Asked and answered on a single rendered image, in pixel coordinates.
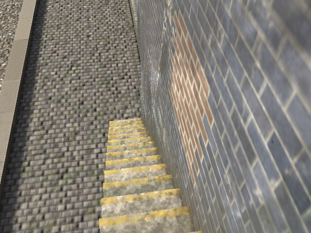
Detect stairs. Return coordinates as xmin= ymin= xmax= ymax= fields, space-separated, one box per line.
xmin=99 ymin=117 xmax=203 ymax=233

